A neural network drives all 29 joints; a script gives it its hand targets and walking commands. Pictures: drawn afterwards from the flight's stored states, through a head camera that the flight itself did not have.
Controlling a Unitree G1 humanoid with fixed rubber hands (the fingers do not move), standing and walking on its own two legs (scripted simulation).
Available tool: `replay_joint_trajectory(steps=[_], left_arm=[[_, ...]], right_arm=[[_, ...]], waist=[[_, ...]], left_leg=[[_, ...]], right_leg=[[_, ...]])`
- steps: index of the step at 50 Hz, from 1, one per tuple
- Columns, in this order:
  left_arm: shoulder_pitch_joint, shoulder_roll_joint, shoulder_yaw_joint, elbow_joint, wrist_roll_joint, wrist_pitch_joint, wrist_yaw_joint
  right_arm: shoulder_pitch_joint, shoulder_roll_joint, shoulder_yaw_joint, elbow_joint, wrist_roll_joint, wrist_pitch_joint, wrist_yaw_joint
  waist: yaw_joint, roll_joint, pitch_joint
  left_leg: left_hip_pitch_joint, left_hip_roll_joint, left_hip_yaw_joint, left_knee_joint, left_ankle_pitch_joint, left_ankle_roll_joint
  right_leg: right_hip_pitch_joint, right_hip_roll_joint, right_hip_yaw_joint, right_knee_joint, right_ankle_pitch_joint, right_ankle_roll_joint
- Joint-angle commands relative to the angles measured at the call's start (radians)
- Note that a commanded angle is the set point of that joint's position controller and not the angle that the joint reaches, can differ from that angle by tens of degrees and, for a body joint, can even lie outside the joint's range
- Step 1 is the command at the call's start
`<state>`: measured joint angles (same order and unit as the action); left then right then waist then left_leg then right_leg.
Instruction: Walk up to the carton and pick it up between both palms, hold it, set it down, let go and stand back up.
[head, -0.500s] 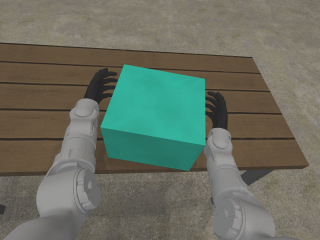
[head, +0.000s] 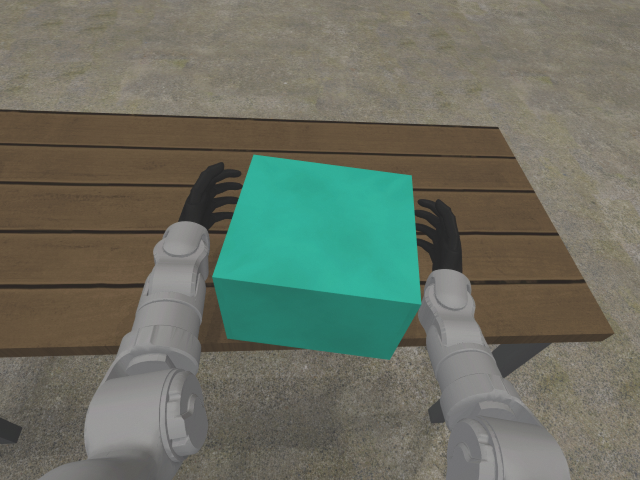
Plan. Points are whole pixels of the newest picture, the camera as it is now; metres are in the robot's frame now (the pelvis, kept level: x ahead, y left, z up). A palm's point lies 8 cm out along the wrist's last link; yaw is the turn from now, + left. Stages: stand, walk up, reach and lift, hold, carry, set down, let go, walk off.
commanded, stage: reach and lift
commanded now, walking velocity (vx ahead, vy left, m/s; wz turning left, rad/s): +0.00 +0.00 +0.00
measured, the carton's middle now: (320, 255) +0.41 +0.01 +0.01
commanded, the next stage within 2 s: none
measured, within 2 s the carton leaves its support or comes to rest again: leaves its support in 0.06 s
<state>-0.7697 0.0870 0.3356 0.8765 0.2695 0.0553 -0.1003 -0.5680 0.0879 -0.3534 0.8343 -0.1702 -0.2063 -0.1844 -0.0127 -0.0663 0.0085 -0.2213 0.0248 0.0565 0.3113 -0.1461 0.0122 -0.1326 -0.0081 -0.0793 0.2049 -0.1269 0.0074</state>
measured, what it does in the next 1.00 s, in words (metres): stands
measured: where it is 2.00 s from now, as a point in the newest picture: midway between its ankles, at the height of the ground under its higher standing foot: outside the picture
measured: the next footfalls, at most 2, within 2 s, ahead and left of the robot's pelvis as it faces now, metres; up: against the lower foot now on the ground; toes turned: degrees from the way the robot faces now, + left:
none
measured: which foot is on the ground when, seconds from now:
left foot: down 0.00-1.00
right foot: down 0.00-1.00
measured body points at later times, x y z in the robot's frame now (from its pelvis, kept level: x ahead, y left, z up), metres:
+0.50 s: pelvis -0.02 +0.00 +0.00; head -0.01 +0.04 +0.45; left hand +0.40 +0.17 +0.11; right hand +0.37 -0.16 +0.11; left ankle +0.01 +0.11 -0.75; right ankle -0.02 -0.12 -0.75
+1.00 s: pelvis -0.02 -0.01 +0.00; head -0.04 +0.02 +0.45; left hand +0.37 +0.16 +0.14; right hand +0.36 -0.17 +0.14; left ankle +0.01 +0.11 -0.75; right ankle -0.02 -0.12 -0.75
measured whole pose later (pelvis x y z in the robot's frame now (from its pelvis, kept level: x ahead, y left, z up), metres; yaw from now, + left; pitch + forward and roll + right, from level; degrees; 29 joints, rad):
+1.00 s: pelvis -0.02 -0.01 +0.00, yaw +1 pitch -6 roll -1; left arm -0.58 0.01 0.28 0.32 0.25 0.48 -0.01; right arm -0.60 -0.07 -0.06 0.63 0.12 0.11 -0.15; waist -0.06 -0.06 0.05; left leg -0.07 0.02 0.04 0.31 -0.13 0.01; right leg 0.00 -0.01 -0.08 0.25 -0.15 0.00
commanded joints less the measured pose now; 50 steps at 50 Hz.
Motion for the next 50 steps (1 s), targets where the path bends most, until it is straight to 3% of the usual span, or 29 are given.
replay_joint_trajectory(steps=[1,8,20,31,41,50], left_arm=[[-0.541,-0.61,-0.312,-0.117,-0.034,-0.034,-0.1],[-0.552,-0.624,-0.338,-0.19,-0.06,0.025,-0.09],[-0.515,-0.626,-0.37,-0.317,-0.072,0.147,-0.089],[-0.493,-0.666,-0.479,-0.487,-0.12,0.21,-0.059],[-0.45,-0.655,-0.505,-0.623,-0.132,0.29,-0.054],[-0.428,-0.647,-0.523,-0.725,-0.134,0.373,-0.053]], right_arm=[[-0.727,0.535,0.398,-0.219,-0.017,-0.063,0.118],[-0.76,0.516,0.439,-0.268,0.042,0.001,0.13],[-0.747,0.43,0.427,-0.289,0.104,0.086,0.142],[-0.761,0.419,0.535,-0.375,0.2,0.132,0.145],[-0.75,0.432,0.63,-0.452,0.281,0.209,0.135],[-0.749,0.414,0.651,-0.512,0.323,0.263,0.133]], waist=[[0.005,0.098,-0.624],[0.015,0.084,-0.588],[-0.017,0.093,-0.472],[-0.036,0.104,-0.489],[-0.039,0.071,-0.461],[-0.056,0.066,-0.429]], left_leg=[[0.209,-0.026,0.048,0.037,0.423,-0.055],[0.236,-0.03,0.046,0.017,0.348,-0.044],[0.349,-0.032,0.034,0.011,0.316,-0.06],[0.402,-0.038,-0.004,0.032,0.377,-0.069],[0.355,-0.057,-0.023,0.022,0.314,-0.04],[0.355,-0.057,-0.03,0.011,0.261,-0.033]], right_leg=[[0.24,0.023,-0.004,0.062,0.412,0.016],[0.219,0.023,0.004,0.044,0.325,0.018],[0.13,0.042,-0.022,0.009,0.152,0.015],[0.12,0.052,-0.015,0.019,0.191,0.016],[0.17,0.045,0.011,0.039,0.244,0.032],[0.159,0.047,0.005,0.042,0.215,0.034]])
